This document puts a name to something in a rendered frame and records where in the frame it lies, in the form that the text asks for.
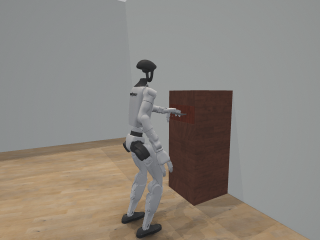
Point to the robot right upper arm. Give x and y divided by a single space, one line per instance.
149 95

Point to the cabinet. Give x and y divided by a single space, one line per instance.
200 152

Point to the left robot hand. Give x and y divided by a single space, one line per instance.
172 110

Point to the right robot forearm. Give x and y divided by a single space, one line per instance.
151 134

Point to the robot left shin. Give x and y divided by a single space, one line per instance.
135 196

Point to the drawer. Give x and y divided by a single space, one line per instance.
185 109

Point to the right robot hand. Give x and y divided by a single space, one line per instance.
162 157

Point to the robot right thigh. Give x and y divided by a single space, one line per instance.
145 152

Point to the left robot forearm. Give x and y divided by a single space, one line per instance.
158 109

